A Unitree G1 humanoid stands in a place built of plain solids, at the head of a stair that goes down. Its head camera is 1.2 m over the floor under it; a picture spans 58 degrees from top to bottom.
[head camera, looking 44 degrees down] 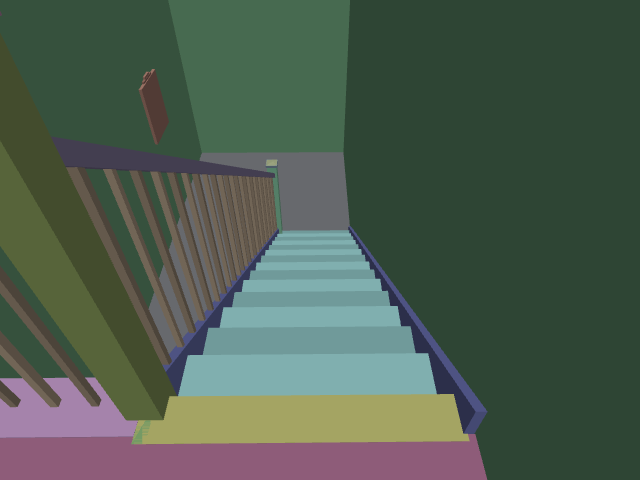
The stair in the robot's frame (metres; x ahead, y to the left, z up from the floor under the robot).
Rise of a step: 0.17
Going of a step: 0.24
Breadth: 0.86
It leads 1 degrees to the left of straight ahead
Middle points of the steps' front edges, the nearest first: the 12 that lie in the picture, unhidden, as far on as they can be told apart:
0.59 0.02 0.00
0.83 0.04 -0.17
1.07 0.04 -0.35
1.31 0.05 -0.52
1.55 0.05 -0.70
1.79 0.05 -0.87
2.02 0.05 -1.04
2.26 0.05 -1.22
2.50 0.06 -1.39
2.74 0.06 -1.57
2.98 0.06 -1.74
3.22 0.06 -1.91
